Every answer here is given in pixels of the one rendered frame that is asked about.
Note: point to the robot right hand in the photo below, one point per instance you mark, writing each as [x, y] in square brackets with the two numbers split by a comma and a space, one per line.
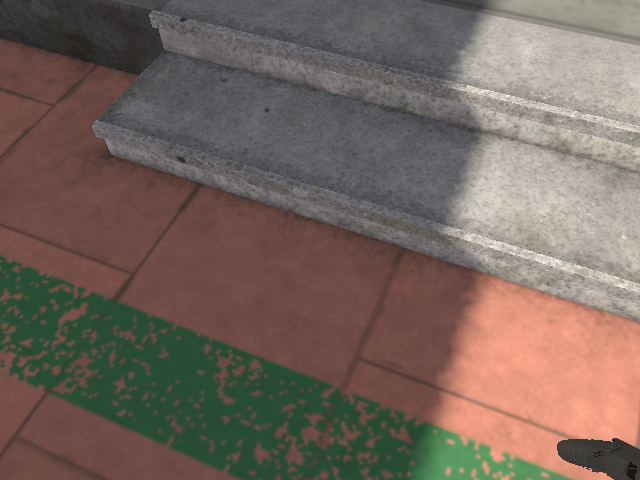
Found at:
[618, 459]

